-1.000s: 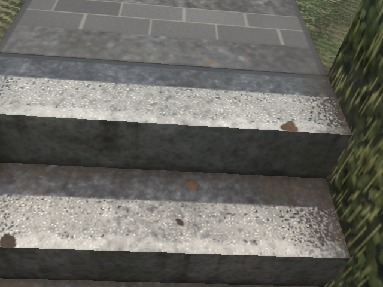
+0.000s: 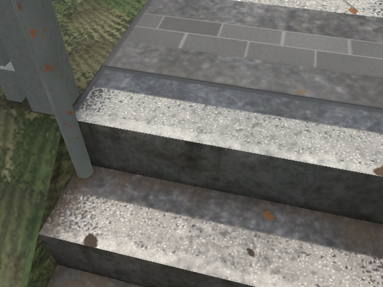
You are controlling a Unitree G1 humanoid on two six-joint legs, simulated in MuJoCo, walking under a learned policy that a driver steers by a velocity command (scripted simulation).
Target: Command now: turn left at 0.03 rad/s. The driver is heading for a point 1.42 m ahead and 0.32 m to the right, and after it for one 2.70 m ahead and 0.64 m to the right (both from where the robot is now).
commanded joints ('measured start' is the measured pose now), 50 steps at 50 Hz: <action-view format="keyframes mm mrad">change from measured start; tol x8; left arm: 1 19 56 9 -27 2 -12 -2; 38 120 15 -39 44 -2 -10 11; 43 237 144 21 86 0 11 7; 50 225 116 42 126 41 -86 12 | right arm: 1 30 -72 -21 -42 2 -21 -1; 38 138 -70 -15 120 2 -5 10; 50 -99 -78 -46 -75 -9 -33 62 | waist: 1 -1 35 4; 37 -7 -6 39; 44 98 -186 148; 50 34 -66 99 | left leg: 1 39 152 -173 -120 168 49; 13 111 160 -148 -140 339 37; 36 37 150 -105 -141 206 45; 39 -3 120 -76 -111 6 53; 43 -346 79 28 217 -150 63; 47 -691 122 -52 1147 -173 17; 50 -860 116 -82 1456 -148 21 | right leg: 1 -24 -55 67 -70 56 -69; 37 71 -100 99 -96 283 -92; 40 59 -99 158 -159 -127 -148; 44 74 -338 540 -407 -616 -334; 50 230 -272 321 -323 -110 -305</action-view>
